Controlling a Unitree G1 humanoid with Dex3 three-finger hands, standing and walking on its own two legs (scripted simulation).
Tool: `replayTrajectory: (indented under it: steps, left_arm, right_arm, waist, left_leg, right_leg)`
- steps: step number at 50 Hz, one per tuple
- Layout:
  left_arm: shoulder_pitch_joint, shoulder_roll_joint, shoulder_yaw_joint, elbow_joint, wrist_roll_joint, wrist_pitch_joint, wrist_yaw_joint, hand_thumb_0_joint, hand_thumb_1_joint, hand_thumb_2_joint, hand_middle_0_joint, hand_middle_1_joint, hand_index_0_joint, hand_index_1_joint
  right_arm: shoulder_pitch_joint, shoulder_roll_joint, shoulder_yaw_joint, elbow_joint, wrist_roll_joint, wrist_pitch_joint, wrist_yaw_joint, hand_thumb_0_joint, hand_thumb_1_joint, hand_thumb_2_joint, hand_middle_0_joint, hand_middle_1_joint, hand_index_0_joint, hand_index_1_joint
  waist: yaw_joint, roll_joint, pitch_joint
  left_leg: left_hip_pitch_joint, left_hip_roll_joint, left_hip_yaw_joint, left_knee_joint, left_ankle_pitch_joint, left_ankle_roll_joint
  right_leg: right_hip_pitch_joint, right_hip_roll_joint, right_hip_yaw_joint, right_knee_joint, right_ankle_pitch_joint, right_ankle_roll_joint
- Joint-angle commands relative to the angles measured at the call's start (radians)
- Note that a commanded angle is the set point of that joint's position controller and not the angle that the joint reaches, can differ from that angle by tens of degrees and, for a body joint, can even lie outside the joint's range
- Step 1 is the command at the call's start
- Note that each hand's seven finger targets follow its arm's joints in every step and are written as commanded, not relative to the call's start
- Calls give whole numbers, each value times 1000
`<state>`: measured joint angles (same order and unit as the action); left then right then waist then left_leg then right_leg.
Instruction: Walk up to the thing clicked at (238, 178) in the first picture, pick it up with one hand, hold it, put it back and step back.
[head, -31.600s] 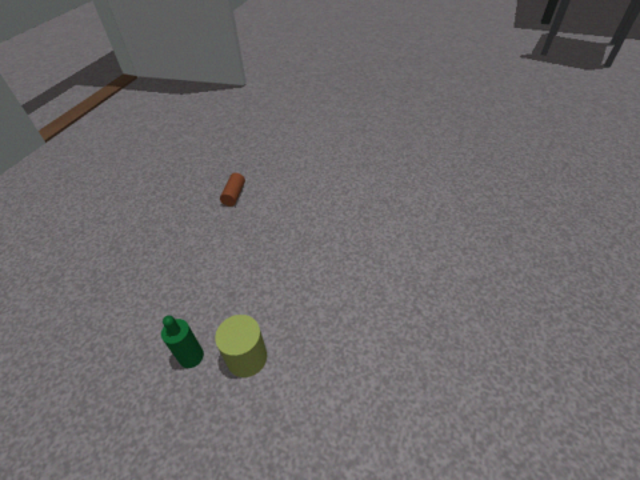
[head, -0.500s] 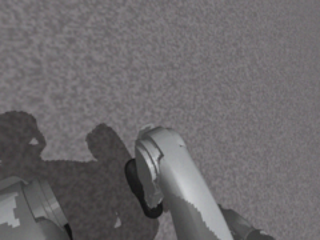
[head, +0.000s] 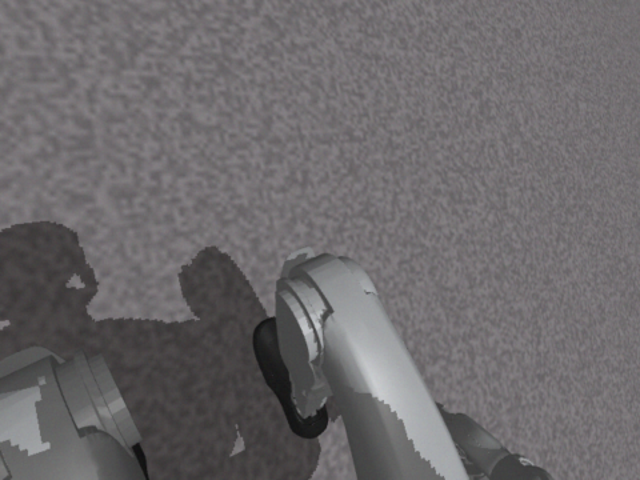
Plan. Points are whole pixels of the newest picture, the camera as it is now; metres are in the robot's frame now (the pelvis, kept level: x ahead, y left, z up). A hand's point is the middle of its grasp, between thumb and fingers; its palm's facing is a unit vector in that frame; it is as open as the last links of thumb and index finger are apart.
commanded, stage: withdraw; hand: left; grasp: from above
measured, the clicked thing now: out of the picture +0.48 +0.34 -0.27
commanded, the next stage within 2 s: home in 0.82 s
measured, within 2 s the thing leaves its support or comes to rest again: neither
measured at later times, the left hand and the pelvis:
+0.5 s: hand out of the picture +0.44 +0.34 -0.07, palm faces -0.48 -0.14 -0.87, open 14.1 cm; pelvis -0.01 -0.01 +0.05, yaw +7 degrees
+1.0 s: hand out of the picture +0.47 +0.36 -0.13, palm faces -0.37 -0.08 -0.92, open 13.7 cm; pelvis -0.01 -0.01 +0.01, yaw +6 degrees
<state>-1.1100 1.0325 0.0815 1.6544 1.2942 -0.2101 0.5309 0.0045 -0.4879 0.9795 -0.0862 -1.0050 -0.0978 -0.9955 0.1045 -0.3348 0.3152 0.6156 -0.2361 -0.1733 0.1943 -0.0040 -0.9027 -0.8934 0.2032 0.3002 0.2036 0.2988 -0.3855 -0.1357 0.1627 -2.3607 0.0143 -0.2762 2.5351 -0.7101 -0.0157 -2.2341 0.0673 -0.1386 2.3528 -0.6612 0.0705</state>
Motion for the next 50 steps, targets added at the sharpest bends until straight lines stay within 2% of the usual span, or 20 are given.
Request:
replayTrajectory:
  steps: [1, 2, 5, 10, 15, 18, 21, 26, 30, 34, 37, 42, 43, 44, 45, 46, 47, 48, 49, 50]
  left_arm:
    - [-291, 214, 22, -206, -17, 22, 64, 0, -520, 982, -68, -1010, -76, -1001]
    - [-317, 243, 57, -306, -29, 29, 70, 0, -513, 978, -67, -1007, -76, -996]
    - [-247, 213, 75, -384, -47, 81, 45, 0, -535, 990, -67, -997, -68, -994]
    - [-168, 75, 23, -456, -109, 172, -83, 0, -529, 991, -69, -994, -69, -993]
    - [-182, -72, -68, -498, -196, 201, -270, 0, -529, 1006, -72, -1006, -69, -1009]
    - [-164, -93, -85, -527, -214, 186, -374, 0, -531, 1016, -76, -1005, -68, -1013]
    - [-180, -95, -91, -560, -217, 153, -428, 0, -522, 1016, -80, -1002, -72, -1011]
    - [-202, -47, -67, -522, -179, 82, -419, 0, -515, 1010, -80, -995, -73, -1002]
    - [-262, 0, -44, -477, -130, 30, -348, 0, -511, 1002, -82, -986, -77, -991]
    - [-328, 34, -45, -379, -73, 2, -271, 0, -514, 995, -71, -993, -72, -990]
    - [-392, 50, -48, -344, -56, -9, -219, 0, -515, 990, -72, -994, -76, -990]
    - [-470, 100, -20, -353, -33, 2, -172, 0, -513, 981, -86, -992, -90, -987]
    - [-428, 99, -12, -316, -31, 13, -168, 0, -516, 981, -82, -997, -87, -991]
    - [-438, 95, -12, -346, -33, 19, -166, 0, -436, 948, -162, -917, -167, -911]
    - [-429, 104, -2, -370, -33, 26, -165, 0, -477, 954, -104, -985, -115, -973]
    - [-408, 99, 8, -374, -34, 37, -168, 0, -397, 950, -184, -905, -195, -893]
    - [-365, 83, 3, -414, -49, 50, -175, 0, -436, 919, -133, -954, -147, -939]
    - [-370, 86, 10, -474, -59, 61, -181, 0, -356, 949, -213, -874, -227, -859]
    - [-315, 77, 22, -498, -72, 78, -188, 0, -403, 894, -162, -916, -174, -903]
    - [-291, 82, 29, -515, -83, 94, -197, 0, -323, 936, -242, -836, -226, -823]
  right_arm:
    - [205, -321, -121, 20, 6, -4, 2, 0, -902, -900, 201, 300, 200, 300]
    - [206, -323, -135, 18, 11, -1, 2, 0, -900, -899, 201, 300, 200, 300]
    - [206, -300, -173, 22, 28, 14, 18, 0, -903, -902, 201, 300, 200, 300]
    - [225, -266, -238, 29, 77, 67, 34, 0, -900, -901, 200, 300, 200, 300]
    - [279, -252, -287, 30, 117, 130, 17, 0, -901, -902, 200, 300, 200, 300]
    - [293, -261, -305, 16, 133, 167, -13, 0, -901, -903, 200, 300, 200, 300]
    - [288, -237, -307, -2, 141, 195, -46, 0, -897, -902, 200, 300, 200, 300]
    - [261, -210, -283, -17, 141, 215, -90, 0, -895, -900, 200, 300, 200, 300]
    - [234, -195, -257, -6, 129, 213, -108, 0, -894, -898, 200, 300, 200, 300]
    - [224, -206, -239, 10, 116, 204, -111, 0, -894, -896, 200, 300, 200, 300]
    - [225, -216, -228, 21, 102, 194, -113, 0, -894, -896, 200, 300, 200, 300]
    - [249, -234, -228, 38, 85, 172, -112, 0, -900, -897, 200, 300, 200, 300]
    - [258, -236, -232, 40, 85, 167, -110, 0, -901, -897, 200, 300, 200, 300]
    - [264, -236, -233, 38, 85, 163, -108, 0, -881, -894, 199, 299, 199, 299]
    - [273, -233, -236, 37, 84, 161, -105, 0, -895, -894, 200, 300, 200, 300]
    - [283, -246, -247, 37, 85, 158, -104, 0, -882, -894, 199, 299, 199, 299]
    - [287, -229, -248, 26, 91, 157, -99, 0, -894, -893, 200, 300, 200, 300]
    - [298, -230, -253, 28, 96, 160, -95, 0, -882, -894, 199, 299, 199, 299]
    - [304, -231, -267, 24, 104, 164, -91, 0, -892, -892, 200, 299, 200, 299]
    - [310, -231, -276, 23, 109, 170, -88, 0, -883, -894, 199, 299, 199, 299]
  waist:
    - [-29, 657, -744]
    - [3, 702, -820]
    - [63, 793, -919]
    - [101, 682, -921]
    - [60, 466, -836]
    - [72, 388, -794]
    - [81, 315, -790]
    - [99, 275, -773]
    - [113, 357, -782]
    - [87, 429, -768]
    - [64, 447, -788]
    - [60, 559, -871]
    - [63, 554, -856]
    - [57, 561, -871]
    - [67, 578, -901]
    - [71, 578, -907]
    - [92, 600, -965]
    - [101, 620, -1046]
    - [129, 640, -1083]
    - [136, 640, -1078]
  left_leg:
    - [607, 39, 122, -283, 260, 4]
    - [638, 37, 125, -295, 290, -2]
    - [699, 32, 146, -312, 362, -7]
    - [605, 20, 186, -337, 319, 17]
    - [527, 7, 181, -410, 222, 37]
    - [518, -6, 183, -432, 206, 35]
    - [488, -16, 205, -437, 179, 41]
    - [445, -23, 219, -423, 145, 46]
    - [474, -24, 231, -428, 131, 41]
    - [504, -22, 216, -435, 81, 36]
    - [501, -23, 209, -412, 67, 36]
    - [586, -15, 209, -394, 123, 25]
    - [593, -15, 212, -387, 135, 25]
    - [598, -14, 206, -391, 140, 23]
    - [607, -15, 213, -390, 157, 23]
    - [620, -17, 214, -387, 180, 21]
    - [655, -14, 218, -395, 214, 21]
    - [694, -13, 221, -402, 256, 22]
    - [729, -16, 222, -420, 292, 19]
    - [725, -14, 220, -435, 300, 17]
  right_leg:
    - [336, 31, -135, -171, 290, -96]
    - [347, 27, -135, -169, 311, -97]
    - [334, 21, -116, -161, 349, -107]
    - [326, 24, -71, -217, 322, -105]
    - [390, 16, -49, -310, 243, -102]
    - [399, 1, -38, -350, 203, -115]
    - [450, -3, -14, -387, 163, -116]
    - [431, -9, 7, -400, 112, -111]
    - [388, -10, 14, -372, 94, -114]
    - [297, -8, -6, -328, 62, -115]
    - [280, -8, -11, -308, 51, -114]
    - [265, -14, -30, -259, 125, -114]
    - [261, -17, -36, -255, 141, -112]
    - [254, -17, -43, -250, 147, -114]
    - [274, -17, -41, -250, 165, -114]
    - [263, -23, -47, -249, 184, -114]
    - [305, -20, -41, -251, 212, -115]
    - [344, -20, -39, -253, 251, -111]
    - [353, -23, -38, -254, 274, -113]
    - [352, -23, -39, -256, 274, -116]
